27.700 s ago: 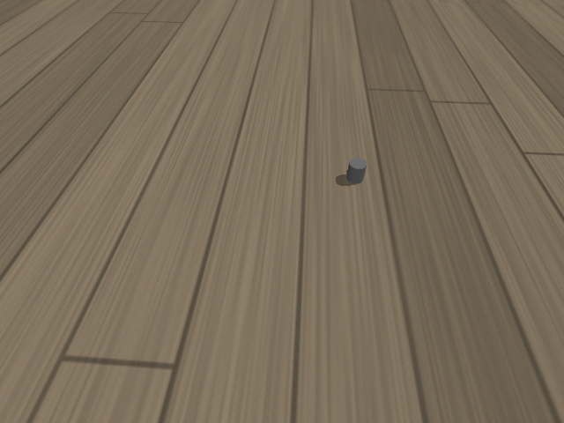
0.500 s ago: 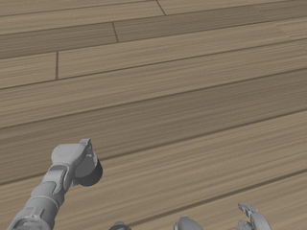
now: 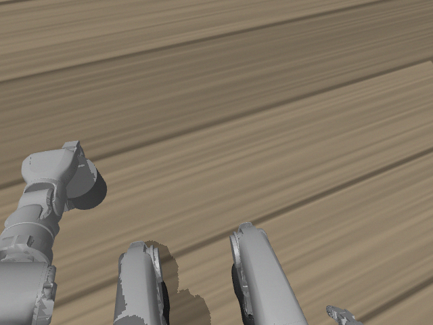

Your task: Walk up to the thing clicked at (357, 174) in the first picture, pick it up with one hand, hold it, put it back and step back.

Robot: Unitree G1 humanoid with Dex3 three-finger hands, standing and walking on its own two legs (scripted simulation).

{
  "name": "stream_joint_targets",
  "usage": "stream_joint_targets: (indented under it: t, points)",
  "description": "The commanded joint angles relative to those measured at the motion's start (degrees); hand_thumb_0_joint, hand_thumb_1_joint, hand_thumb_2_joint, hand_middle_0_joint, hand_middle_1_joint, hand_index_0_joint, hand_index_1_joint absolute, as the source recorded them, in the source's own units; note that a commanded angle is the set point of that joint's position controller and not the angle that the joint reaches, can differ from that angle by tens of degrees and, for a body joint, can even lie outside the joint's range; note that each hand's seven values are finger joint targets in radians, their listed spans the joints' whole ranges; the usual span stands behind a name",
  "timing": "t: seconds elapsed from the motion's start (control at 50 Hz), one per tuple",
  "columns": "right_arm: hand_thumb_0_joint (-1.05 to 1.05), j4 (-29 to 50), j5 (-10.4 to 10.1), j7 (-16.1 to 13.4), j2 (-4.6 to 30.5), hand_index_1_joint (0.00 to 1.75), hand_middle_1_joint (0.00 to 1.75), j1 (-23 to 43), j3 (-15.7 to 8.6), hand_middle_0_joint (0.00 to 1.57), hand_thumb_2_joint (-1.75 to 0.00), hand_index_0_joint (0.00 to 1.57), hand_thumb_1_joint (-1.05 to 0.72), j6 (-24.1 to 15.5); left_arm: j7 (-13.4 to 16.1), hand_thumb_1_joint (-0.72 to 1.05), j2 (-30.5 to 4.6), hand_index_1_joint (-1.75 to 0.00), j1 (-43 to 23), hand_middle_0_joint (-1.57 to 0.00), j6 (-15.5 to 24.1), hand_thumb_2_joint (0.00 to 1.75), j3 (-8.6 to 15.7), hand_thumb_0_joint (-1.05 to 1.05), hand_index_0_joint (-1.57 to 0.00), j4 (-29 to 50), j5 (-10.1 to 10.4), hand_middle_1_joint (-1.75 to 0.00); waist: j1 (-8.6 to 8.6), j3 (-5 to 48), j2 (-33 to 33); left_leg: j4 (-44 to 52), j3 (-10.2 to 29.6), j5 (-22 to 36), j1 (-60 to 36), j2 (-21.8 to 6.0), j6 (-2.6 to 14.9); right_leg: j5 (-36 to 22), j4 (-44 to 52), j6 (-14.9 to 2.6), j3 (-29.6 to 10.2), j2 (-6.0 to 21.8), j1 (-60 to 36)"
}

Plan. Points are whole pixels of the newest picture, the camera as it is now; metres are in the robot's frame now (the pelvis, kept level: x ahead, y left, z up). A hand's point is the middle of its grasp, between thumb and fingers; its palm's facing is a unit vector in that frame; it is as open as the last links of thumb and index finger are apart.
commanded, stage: crouch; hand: left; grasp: from above
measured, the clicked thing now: (71, 184) +0.44 +0.25 -0.18
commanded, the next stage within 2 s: lower in 1.08 s
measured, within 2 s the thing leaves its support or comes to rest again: rests again in 1.98 s
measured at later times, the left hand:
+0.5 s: hand (77, 189) +0.46 +0.27 -0.26, palm faces -0.44 -0.03 -0.90, open 11.6 cm
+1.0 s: hand (82, 191) +0.47 +0.28 -0.32, palm faces -0.46 -0.03 -0.89, open 11.6 cm
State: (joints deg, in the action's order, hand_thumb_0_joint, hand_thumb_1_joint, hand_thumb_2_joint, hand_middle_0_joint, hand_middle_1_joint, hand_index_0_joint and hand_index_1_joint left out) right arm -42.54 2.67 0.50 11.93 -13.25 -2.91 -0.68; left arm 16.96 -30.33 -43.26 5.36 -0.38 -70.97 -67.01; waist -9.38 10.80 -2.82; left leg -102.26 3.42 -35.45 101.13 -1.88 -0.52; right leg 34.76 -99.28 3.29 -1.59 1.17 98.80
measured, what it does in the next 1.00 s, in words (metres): lowers itself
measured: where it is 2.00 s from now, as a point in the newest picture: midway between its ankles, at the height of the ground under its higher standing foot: (205, 316)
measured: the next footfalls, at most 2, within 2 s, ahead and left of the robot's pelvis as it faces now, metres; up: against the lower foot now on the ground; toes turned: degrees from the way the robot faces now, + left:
none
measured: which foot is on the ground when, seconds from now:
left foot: down 0.00-1.00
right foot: down 0.00-1.00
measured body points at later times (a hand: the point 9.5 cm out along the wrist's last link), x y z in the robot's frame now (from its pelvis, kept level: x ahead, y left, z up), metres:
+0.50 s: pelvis -0.01 -0.01 -0.11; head +0.23 +0.04 +0.27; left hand +0.48 +0.27 -0.21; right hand +0.07 -0.29 -0.23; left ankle +0.07 +0.12 -0.49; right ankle +0.08 -0.16 -0.49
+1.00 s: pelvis -0.02 +0.00 -0.17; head +0.23 +0.05 +0.21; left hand +0.49 +0.28 -0.27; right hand +0.02 -0.28 -0.27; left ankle +0.07 +0.12 -0.49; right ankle +0.08 -0.16 -0.48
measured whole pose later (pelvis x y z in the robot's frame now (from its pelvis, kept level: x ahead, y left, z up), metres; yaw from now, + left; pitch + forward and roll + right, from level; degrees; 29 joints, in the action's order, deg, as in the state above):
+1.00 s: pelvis -0.02 +0.00 -0.17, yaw -4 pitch +35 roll -8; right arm -42.4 7.4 7.4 14.5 -9.4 2.2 -1.6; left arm 19.0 -44.8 -57.2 13.1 5.5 -82.9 -73.9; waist -13.8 3.6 0.4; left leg -134.0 8.8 -38.3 130.8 0.2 -1.6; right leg 38.2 -129.1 3.5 0.0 -0.5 126.1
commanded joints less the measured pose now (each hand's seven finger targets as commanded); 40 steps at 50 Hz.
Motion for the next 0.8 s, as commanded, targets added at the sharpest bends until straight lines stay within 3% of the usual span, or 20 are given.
stream_joint_targets:
  t: [0.0,0.02,0.06,0.08,0.1,0.16,0.22,0.26,0.3,0.36,0.42,0.48,0.52,0.54,0.56,0.64,0.66,0.72,0.74,0.78]
  points:
    - [0.0,3.84,0.59,-0.06,13.37,0.3,0.3,-6.49,-3.61,0.2,-0.9,0.2,-0.9,-2.07,2.62,0.41,-16.69,-1.16,-19.54,-0.65,2.6,1.03,4.36,0.0,-0.73,8.69,-1.3,-1.24,-0.2,33.86,-5.99,8.33,-0.68,3.92,-18.98,2.24,1.11,-4.47,6.77,-5.22,5.46,-1.55,-9.95]
    - [0.0,3.67,0.85,0.28,13.28,0.3,0.3,-6.53,-3.41,0.2,-0.9,0.2,-0.9,-2.34,2.87,0.43,-15.67,-1.15,-19.49,-0.66,3.03,1.01,4.22,0.0,-0.74,8.36,-1.24,-1.24,-0.27,33.75,-5.79,6.99,-0.6,4.38,-18.64,2.18,1.13,-4.78,5.69,-5.21,5.77,-1.5,-8.13]
    - [0.0,2.84,1.29,0.88,13.98,0.3,0.3,-7.14,-3.21,0.2,-0.9,0.2,-0.9,-2.54,3.41,0.42,-17.55,-1.16,-19.84,-0.67,3.81,1.05,5.05,0.0,-0.75,7.7,-2.48,-1.24,-0.38,35.69,-8.72,5.01,-0.15,7.73,-20.08,2.0,0.79,-7.14,2.87,-5.39,6.19,-1.41,-5.9]
    - [0.0,2.74,1.35,1.09,14.3,0.3,0.3,-7.31,-3.41,0.2,-0.9,0.2,-0.9,-2.6,3.77,0.41,-20.25,-1.16,-24.32,-0.66,4.51,1.05,6.21,0.0,-0.74,12.73,-2.89,-1.24,-0.04,39.3,-11.07,4.21,0.33,9.04,-21.48,1.92,0.5,-7.96,1.1,-5.52,6.49,-1.36,-4.83]
    - [0.0,2.48,1.62,1.44,14.53,0.3,0.3,-7.59,-3.26,0.2,-0.9,0.2,-0.9,-2.54,3.81,0.41,-19.82,-1.16,-21.09,-0.67,4.33,1.05,6.29,0.0,-0.74,8.94,-3.5,-1.24,0.04,38.28,-11.67,3.45,0.53,11.11,-22.39,1.78,0.34,-9.01,0.06,-5.47,6.69,-1.16,-3.71]
    - [0.0,1.59,2.26,2.39,14.9,0.3,0.3,-8.02,-3.37,0.2,-0.9,0.2,-0.9,-2.65,4.52,0.44,-17.8,-1.15,-22.71,-0.68,4.44,1.04,5.49,0.0,-0.76,8.14,-3.65,-1.23,-1.08,37.48,-12.29,0.77,0.2,12.39,-20.9,1.74,0.37,-10.15,-1.94,-5.33,7.01,-1.04,-1.21]
    - [0.0,1.66,2.64,3.14,15.17,0.3,0.3,-8.22,-3.35,0.2,-0.9,0.2,-0.91,-2.7,5.0,0.4,-20.49,-1.15,-24.69,-0.67,3.93,1.05,6.74,0.0,-0.74,9.38,-3.64,-1.22,-0.27,39.21,-14.56,-1.4,-0.43,13.21,-20.95,1.7,0.44,-10.72,-3.81,-5.43,7.11,-1.2,-0.33]
    - [0.0,1.85,2.77,3.54,14.94,0.3,0.3,-7.87,-3.59,0.2,-0.9,0.2,-0.91,-2.6,4.72,0.41,-19.47,-1.17,-26.95,-0.69,3.91,1.09,5.5,0.0,-0.75,8.96,-3.53,-1.23,-1.89,38.71,-13.76,-3.49,-1.14,11.65,-18.73,1.66,0.82,-10.33,-4.4,-5.31,7.28,-1.6,0.08]
    - [0.0,1.77,3.04,3.84,14.84,0.3,0.3,-7.72,-3.35,0.2,-0.9,0.2,-0.91,-2.52,4.38,0.42,-19.09,-1.17,-25.4,-0.7,3.68,1.09,5.3,0.0,-0.76,6.47,-3.31,-1.23,-2.34,35.75,-11.92,-4.7,-1.31,10.14,-15.2,1.79,1.05,-9.63,-4.96,-5.14,7.32,-1.58,0.16]
    - [0.0,1.84,3.09,4.07,15.15,0.3,0.3,-7.29,-3.23,0.2,-0.9,0.2,-0.91,-2.31,4.04,0.42,-23.43,-1.17,-28.03,-0.68,3.94,1.08,6.89,0.0,-0.75,7.1,-3.08,-1.24,-1.74,38.64,-11.36,-7.17,-2.08,10.03,-12.41,1.77,1.38,-10.28,-6.69,-5.0,7.09,-2.04,-1.67]
    - [0.0,1.68,3.3,4.37,15.1,0.3,0.3,-7.03,-2.73,0.2,-0.9,0.2,-0.91,-2.07,3.66,0.43,-22.79,-1.17,-27.71,-0.69,4.18,1.09,6.34,0.0,-0.76,4.79,-3.08,-1.24,-2.15,36.29,-10.41,-8.92,-2.44,8.99,-8.93,1.88,1.6,-9.64,-7.61,-4.85,7.08,-2.24,-0.84]
    - [0.0,1.95,3.35,4.69,15.35,0.3,0.3,-6.62,-2.41,0.2,-0.9,0.2,-0.91,-1.81,3.06,0.44,-23.98,-1.17,-27.81,-0.68,4.57,1.06,6.55,0.0,-0.76,2.44,-3.4,-1.25,-2.44,34.29,-10.62,-10.22,-2.3,8.12,-6.61,1.89,1.64,-8.7,-9.23,-4.99,7.4,-2.38,0.94]
    - [0.0,1.92,3.35,4.82,15.56,0.3,0.3,-6.25,-2.32,0.2,-0.9,0.2,-0.91,-1.44,2.74,0.42,-25.34,-1.17,-28.28,-0.68,4.78,1.07,6.82,0.0,-0.75,2.05,-4.04,-1.24,-1.75,34.93,-10.78,-10.95,-2.35,7.92,-6.16,2.0,1.61,-8.3,-10.21,-5.18,7.49,-2.61,1.89]
    - [0.0,1.99,3.35,4.97,15.8,0.3,0.3,-6.48,-2.07,0.2,-0.9,0.2,-0.91,-1.37,2.65,0.43,-25.14,-1.17,-27.06,-0.68,4.61,1.05,6.95,0.0,-0.75,-0.21,-4.12,-1.25,-2.07,32.7,-11.55,-10.55,-1.99,7.28,-6.02,2.01,1.37,-7.46,-10.95,-5.31,7.7,-2.32,3.65]
    - [0.0,2.31,3.52,5.17,15.69,0.3,0.3,-6.51,-1.99,0.2,-0.9,0.2,-0.91,-1.31,2.54,0.42,-24.23,-1.17,-28.64,-0.67,5.01,1.06,6.58,0.0,-0.74,1.58,-3.78,-1.25,-2.22,33.27,-12.86,-10.52,-1.76,7.18,-6.34,1.99,1.17,-7.36,-11.66,-5.44,7.95,-2.32,4.05]
    - [0.0,2.23,3.56,5.56,16.23,0.3,0.3,-7.23,-1.42,0.2,-0.9,0.2,-0.91,-0.83,2.23,0.41,-25.47,-1.17,-28.51,-0.68,5.62,1.07,6.86,0.0,-0.74,-0.59,-4.36,-1.24,-2.72,33.43,-11.14,-12.73,-1.84,8.09,-4.75,2.15,1.51,-8.51,-12.77,-5.18,8.22,-2.44,4.11]
    - [0.0,2.21,3.57,5.64,16.39,0.3,0.3,-6.96,-1.42,0.2,-0.9,0.2,-0.91,-0.84,2.29,0.43,-27.5,-1.17,-30.39,-0.67,5.99,1.04,7.71,0.0,-0.75,1.18,-4.24,-1.24,-2.68,34.23,-12.22,-12.85,-1.6,7.71,-4.63,2.07,1.44,-8.06,-13.61,-5.31,8.34,-2.54,4.63]
    - [0.0,1.94,3.83,5.88,16.45,0.3,0.3,-7.35,-1.07,0.2,-0.9,0.2,-0.91,-0.83,2.55,0.44,-26.81,-1.18,-30.13,-0.68,6.58,1.05,7.36,0.0,-0.75,-1.02,-4.63,-1.25,-3.23,32.78,-12.26,-13.87,-1.43,7.07,-3.99,2.0,1.37,-7.61,-14.66,-5.3,8.65,-2.51,6.27]
    - [0.0,1.94,3.93,5.84,16.56,0.3,0.3,-7.48,-0.91,0.2,-0.9,0.2,-0.91,-0.84,2.82,0.42,-27.45,-1.18,-33.05,-0.67,7.16,1.07,7.69,0.0,-0.74,1.65,-4.55,-1.25,-3.53,34.14,-12.91,-14.47,-1.54,6.96,-3.65,2.1,1.51,-7.76,-14.78,-5.23,8.67,-2.55,6.27]
    - [0.0,2.0,4.02,5.91,16.7,0.3,0.3,-7.24,-0.66,0.2,-0.9,0.2,-0.91,-0.83,3.21,0.42,-28.38,-1.16,-31.91,-0.68,7.29,1.05,7.88,0.0,-0.75,-0.78,-5.17,-1.23,-3.5,33.24,-13.52,-14.84,-1.42,5.95,-3.21,2.18,1.38,-6.76,-15.71,-5.4,8.87,-2.69,7.59]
